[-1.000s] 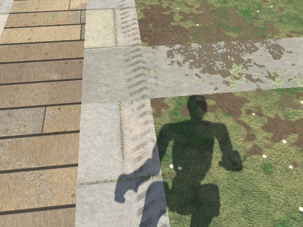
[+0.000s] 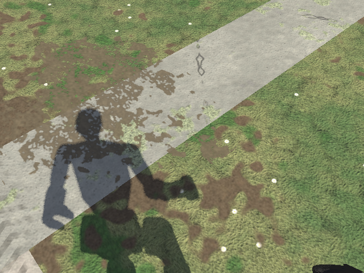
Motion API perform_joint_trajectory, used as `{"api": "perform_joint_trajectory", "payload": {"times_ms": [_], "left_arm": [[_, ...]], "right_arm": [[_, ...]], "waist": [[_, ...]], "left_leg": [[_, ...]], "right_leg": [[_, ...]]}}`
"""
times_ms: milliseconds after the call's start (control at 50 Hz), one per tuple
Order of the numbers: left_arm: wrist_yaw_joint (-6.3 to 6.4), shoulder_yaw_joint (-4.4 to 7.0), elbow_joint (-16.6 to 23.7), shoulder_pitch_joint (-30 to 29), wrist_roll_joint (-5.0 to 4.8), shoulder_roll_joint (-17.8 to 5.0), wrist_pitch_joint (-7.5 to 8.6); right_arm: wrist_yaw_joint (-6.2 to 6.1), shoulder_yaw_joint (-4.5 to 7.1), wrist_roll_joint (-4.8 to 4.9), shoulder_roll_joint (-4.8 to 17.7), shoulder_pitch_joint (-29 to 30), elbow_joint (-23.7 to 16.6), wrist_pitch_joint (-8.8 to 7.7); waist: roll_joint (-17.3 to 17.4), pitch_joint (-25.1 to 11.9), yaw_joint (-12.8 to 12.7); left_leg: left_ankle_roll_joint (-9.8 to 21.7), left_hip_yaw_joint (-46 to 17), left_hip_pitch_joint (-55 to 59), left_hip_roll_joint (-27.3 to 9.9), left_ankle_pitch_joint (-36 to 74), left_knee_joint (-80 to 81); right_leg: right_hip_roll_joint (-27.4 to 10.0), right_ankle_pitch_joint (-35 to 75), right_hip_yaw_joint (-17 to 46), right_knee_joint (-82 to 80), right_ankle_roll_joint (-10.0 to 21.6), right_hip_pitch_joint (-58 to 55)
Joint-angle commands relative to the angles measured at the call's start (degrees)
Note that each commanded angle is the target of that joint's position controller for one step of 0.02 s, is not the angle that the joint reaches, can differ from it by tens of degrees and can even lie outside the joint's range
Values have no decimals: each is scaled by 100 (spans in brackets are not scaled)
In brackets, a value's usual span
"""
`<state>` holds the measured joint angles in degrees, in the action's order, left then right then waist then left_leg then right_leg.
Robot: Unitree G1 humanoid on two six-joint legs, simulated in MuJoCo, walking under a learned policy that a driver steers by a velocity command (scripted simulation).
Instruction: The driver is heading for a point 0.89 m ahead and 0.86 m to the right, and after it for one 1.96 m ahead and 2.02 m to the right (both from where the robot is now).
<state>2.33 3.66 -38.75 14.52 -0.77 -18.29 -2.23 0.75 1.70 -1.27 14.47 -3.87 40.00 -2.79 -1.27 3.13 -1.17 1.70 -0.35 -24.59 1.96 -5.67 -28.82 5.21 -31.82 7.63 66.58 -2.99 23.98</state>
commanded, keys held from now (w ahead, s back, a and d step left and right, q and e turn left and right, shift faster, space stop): no key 0.32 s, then w+e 0.68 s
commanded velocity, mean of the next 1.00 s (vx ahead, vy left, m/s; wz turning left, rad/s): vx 0.25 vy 0.00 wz -0.34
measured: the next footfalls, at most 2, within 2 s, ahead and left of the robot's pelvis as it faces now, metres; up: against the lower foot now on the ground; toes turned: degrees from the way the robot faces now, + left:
right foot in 0.20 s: +0.08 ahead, -0.14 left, +0.00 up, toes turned +2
right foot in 0.94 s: +0.39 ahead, -0.23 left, +0.00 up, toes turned -21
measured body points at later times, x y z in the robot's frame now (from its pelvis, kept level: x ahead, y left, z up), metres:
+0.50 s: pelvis +0.08 -0.01 +0.00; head +0.08 -0.01 +0.45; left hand +0.19 +0.24 -0.11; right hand +0.19 -0.29 -0.11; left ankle +0.10 +0.10 -0.73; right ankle +0.04 -0.14 -0.73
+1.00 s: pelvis +0.28 -0.11 -0.02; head +0.32 -0.13 +0.43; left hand +0.58 +0.05 -0.08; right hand +0.19 -0.39 -0.15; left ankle +0.14 +0.10 -0.66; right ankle +0.35 -0.21 -0.73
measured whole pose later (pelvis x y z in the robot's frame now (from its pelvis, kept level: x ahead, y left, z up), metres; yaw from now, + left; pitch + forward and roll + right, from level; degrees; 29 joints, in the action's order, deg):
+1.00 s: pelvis +0.28 -0.11 -0.02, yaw -21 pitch +1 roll +1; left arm -2.1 3.7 -32.0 5.3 -1.6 -16.9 1.5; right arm -0.3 3.3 0.6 17.9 -19.6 49.3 -3.4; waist 0.0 3.7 3.2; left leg -1.6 4.1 -6.5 -5.6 -29.4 -55.8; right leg 2.3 -11.1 -2.5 39.6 6.1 30.3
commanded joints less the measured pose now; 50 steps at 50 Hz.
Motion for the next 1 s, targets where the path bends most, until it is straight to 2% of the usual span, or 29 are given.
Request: {"api": "perform_joint_trajectory", "payload": {"times_ms": [20,60,100,140,180,200,220,240,260,280,320,360,440,480,520,540,560,580,600,620,680,780,860,900,920,940,960,980,1000], "left_arm": [[34,133,272,397,32,-418,-103],[20,36,208,416,83,-158,-34],[-15,5,187,269,97,-155,16],[-52,28,124,257,82,-231,15],[-97,24,59,239,133,-200,13],[-94,25,154,100,213,-308,19],[-64,73,258,-5,250,-635,18],[-89,71,98,-150,231,-584,30],[-123,-12,170,-316,249,-248,79],[-136,-58,136,-352,290,-130,127],[-142,-41,113,-330,242,-224,224],[-105,1,39,-27,135,-379,233],[-76,101,62,286,4,-692,249],[-67,90,124,49,-57,-607,299],[-80,9,369,-448,-62,-263,330],[-72,-55,574,-696,-56,41,377],[-60,-45,822,-719,-90,-15,451],[-53,55,729,-533,-106,-328,505],[-94,81,629,-372,-135,-334,531],[-138,73,563,-315,-144,-239,529],[-289,60,605,-540,-120,-72,484],[-468,-83,990,-1181,-86,230,479],[-571,4,1128,-1338,-89,-31,438],[-567,149,1082,-950,-40,-300,402],[-545,285,892,-216,-40,-509,377],[-450,482,611,739,-63,-834,316],[-305,575,463,1292,-135,-1297,244],[-345,520,738,997,-99,-1577,359],[-407,382,722,918,-67,-1027,465]], "right_arm": [[-27,126,-38,637,153,-288,66],[-32,151,-21,679,139,-209,77],[-43,189,42,791,-21,-123,101],[-46,186,99,846,-46,-80,149],[-36,120,137,729,-50,-24,179],[-13,59,112,593,-227,59,153],[31,28,14,527,-369,67,112],[40,16,0,374,-456,73,95],[24,24,-39,476,-253,111,100],[15,36,-22,480,-227,144,113],[-24,53,-9,553,-359,258,147],[-67,78,19,580,-364,297,130],[-41,141,171,514,-252,229,-108],[22,187,222,554,-529,292,-288],[53,291,180,784,-1174,518,-394],[31,383,152,1074,-1756,677,-396],[42,518,134,1571,-2221,799,-374],[7,449,121,1291,-2143,760,-364],[-44,389,124,1058,-1973,681,-351],[-79,364,126,959,-1783,627,-335],[-121,279,77,738,-1437,596,-264],[-164,353,128,1125,-1436,641,-196],[-134,429,259,1373,-1532,724,-152],[-148,485,310,1529,-1494,710,-103],[-166,498,325,1566,-1417,681,-61],[-191,446,276,1427,-1487,636,-66],[-159,238,-37,760,-1703,488,-91],[-81,102,82,526,-1935,123,-279],[-35,262,318,1184,-1071,20,-427]], "waist": [[862,-670,-86],[1001,-803,-59],[1023,-1023,72],[959,-1060,43],[864,-874,-58],[675,-803,-25],[97,-743,157],[-715,-639,390],[-623,-442,267],[-578,-325,273],[-382,-180,260],[-288,-257,176],[-812,269,70],[-869,264,310],[-343,61,691],[504,-54,869],[1665,-170,901],[1180,-60,806],[753,-10,652],[613,-5,556],[761,139,491],[605,147,623],[658,202,494],[770,-154,133],[708,-561,-327],[508,-1049,-780],[-902,-1458,-670],[-1623,-2509,-221],[-587,-1981,-614]], "left_leg": [[941,-1463,829,-1293,255,1248],[1006,-1118,808,-1186,800,1203],[1124,-1158,1043,-1318,906,1114],[1105,-1202,1025,-1361,255,1064],[818,-1103,597,-1193,-752,1033],[486,-1036,311,-1067,-1297,989],[152,-680,121,-721,-1799,637],[-121,-87,662,-312,-1459,475],[-252,-54,1028,-293,-1066,280],[-241,-61,1130,-303,-878,254],[-141,-153,1083,-369,-695,280],[-100,105,1007,-194,-1449,35],[-4,332,161,55,-1945,-846],[167,74,487,-123,-1658,-445],[293,-405,1690,-517,-1695,245],[537,-1447,2580,-1172,-2274,859],[1223,-3409,3253,-2348,-2409,1562],[1449,-3675,3330,-2703,-2058,1563],[1309,-3163,3358,-2571,-1815,1485],[1106,-2565,3309,-2354,-1645,1550],[709,-932,2706,-1773,-232,1849],[675,339,2225,-1570,623,1990],[551,756,2406,-1802,1491,1808],[431,1025,2642,-1812,3493,920],[321,1211,2477,-1694,4133,-81],[139,1275,1670,-1498,3796,-1396],[-114,1247,32,-1017,-708,-3451],[-252,7,-1584,-19,-2982,-5060],[-156,-564,-2203,-312,-2406,-5319]], "right_leg": [[-499,375,-150,-537,-139,173],[-537,422,-400,-1503,-126,-321],[-590,795,-452,-2230,-68,-633],[-570,1402,-518,-2964,32,-1009],[-506,2082,-611,-3917,240,-1605],[-768,2361,-278,-4143,405,-1875],[-1328,2534,297,-4243,624,-1885],[-1281,1224,349,-4366,806,-976],[-1110,590,279,-4569,748,-545],[-1048,495,225,-4611,635,-375],[-939,1027,99,-4448,504,-433],[-895,423,209,-4419,661,-480],[-1506,-1114,1692,-5134,1377,-522],[-1493,-708,1890,-5018,1389,-519],[-930,83,1182,-4143,979,192],[-347,347,349,-2809,625,1100],[-86,-24,-37,-1386,431,2103],[-368,-255,281,-363,423,2649],[-553,207,364,54,483,2830],[-712,699,291,128,525,2883],[-961,1617,-123,-375,442,2422],[-1002,2654,-756,-2044,298,1624],[-823,2667,-1062,-2778,598,959],[-455,2298,-1320,-2911,889,209],[-196,2399,-1447,-3156,1080,-777],[-55,2444,-1279,-3227,1284,-2291],[-1270,2333,590,-3330,1642,-3763],[-2431,124,4138,-4704,2763,-4757],[-2353,-268,3954,-5304,2368,-4328]]}}
Keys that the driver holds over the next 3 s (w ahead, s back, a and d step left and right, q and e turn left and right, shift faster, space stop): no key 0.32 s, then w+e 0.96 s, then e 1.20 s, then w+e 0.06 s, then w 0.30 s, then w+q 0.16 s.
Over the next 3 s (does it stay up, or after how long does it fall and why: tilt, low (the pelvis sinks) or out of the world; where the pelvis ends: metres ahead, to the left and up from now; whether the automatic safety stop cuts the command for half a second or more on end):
stays up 0.57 -0.39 0.02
